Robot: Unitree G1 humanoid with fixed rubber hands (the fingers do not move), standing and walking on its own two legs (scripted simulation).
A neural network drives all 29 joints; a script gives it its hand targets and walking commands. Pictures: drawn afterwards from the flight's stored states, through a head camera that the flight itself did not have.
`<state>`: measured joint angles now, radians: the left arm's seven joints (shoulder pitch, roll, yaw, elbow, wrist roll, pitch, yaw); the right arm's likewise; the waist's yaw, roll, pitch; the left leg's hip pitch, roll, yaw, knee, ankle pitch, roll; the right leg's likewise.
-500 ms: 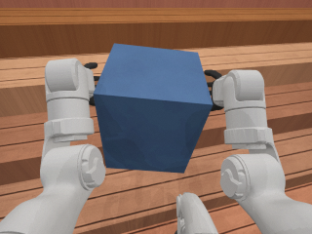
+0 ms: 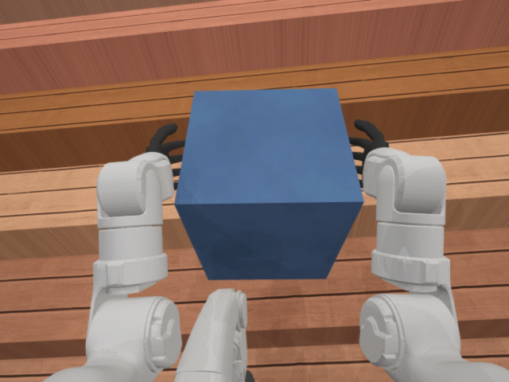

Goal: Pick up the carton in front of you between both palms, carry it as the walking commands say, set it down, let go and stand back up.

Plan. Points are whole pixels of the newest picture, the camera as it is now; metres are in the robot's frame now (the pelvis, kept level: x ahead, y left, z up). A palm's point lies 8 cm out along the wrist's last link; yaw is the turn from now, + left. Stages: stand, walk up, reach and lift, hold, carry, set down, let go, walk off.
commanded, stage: carry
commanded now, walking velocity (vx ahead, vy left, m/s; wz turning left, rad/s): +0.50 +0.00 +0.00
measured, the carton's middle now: (266, 193) +0.39 +0.03 +0.10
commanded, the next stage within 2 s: none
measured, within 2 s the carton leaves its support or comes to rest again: neither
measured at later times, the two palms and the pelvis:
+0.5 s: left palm out of the picture +0.70 +0.09 +0.40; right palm out of the picture +0.67 -0.21 +0.41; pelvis +0.30 -0.05 +0.17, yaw -1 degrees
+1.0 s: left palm out of the picture +0.96 +0.07 +0.56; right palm out of the picture +0.99 -0.23 +0.54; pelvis +0.59 -0.09 +0.35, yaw +0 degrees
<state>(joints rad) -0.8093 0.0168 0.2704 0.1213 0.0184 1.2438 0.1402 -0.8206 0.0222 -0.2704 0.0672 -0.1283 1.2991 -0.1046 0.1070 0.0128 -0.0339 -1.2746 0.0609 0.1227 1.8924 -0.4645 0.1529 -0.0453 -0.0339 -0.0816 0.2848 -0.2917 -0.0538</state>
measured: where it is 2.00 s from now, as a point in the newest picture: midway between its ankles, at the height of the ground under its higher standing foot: (307, 67)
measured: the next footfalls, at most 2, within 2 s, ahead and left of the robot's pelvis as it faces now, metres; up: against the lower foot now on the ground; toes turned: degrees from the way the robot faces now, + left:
left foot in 0.06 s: +0.22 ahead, +0.08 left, +0.17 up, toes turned +5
right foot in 0.56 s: +0.57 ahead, -0.20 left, +0.35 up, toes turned -6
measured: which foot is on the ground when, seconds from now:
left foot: up 0.00-0.04, down 0.06-0.60, up 0.62-1.00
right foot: down 0.00-0.12, up 0.14-0.54, down 0.56-1.00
